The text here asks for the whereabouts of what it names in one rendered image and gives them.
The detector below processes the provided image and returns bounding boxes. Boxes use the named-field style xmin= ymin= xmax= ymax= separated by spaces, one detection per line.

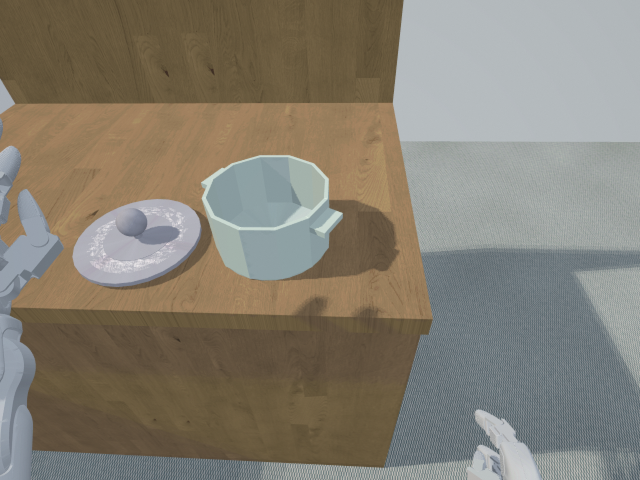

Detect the knob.
xmin=116 ymin=208 xmax=147 ymax=237

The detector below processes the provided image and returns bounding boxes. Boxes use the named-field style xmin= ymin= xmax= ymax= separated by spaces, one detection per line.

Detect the left robot forearm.
xmin=0 ymin=314 xmax=36 ymax=480

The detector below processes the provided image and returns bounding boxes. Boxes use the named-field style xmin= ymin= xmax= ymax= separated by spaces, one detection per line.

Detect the robot left hand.
xmin=0 ymin=118 xmax=64 ymax=316

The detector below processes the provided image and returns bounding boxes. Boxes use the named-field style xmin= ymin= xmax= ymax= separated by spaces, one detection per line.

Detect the lid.
xmin=72 ymin=199 xmax=202 ymax=287

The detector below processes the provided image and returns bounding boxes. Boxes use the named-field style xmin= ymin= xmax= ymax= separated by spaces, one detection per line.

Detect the pot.
xmin=201 ymin=155 xmax=343 ymax=280

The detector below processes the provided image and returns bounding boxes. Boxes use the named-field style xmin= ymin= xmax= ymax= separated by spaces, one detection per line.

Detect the robot right hand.
xmin=467 ymin=410 xmax=542 ymax=480

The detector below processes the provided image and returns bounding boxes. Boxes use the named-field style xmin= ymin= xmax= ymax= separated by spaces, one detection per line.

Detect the table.
xmin=0 ymin=0 xmax=433 ymax=468

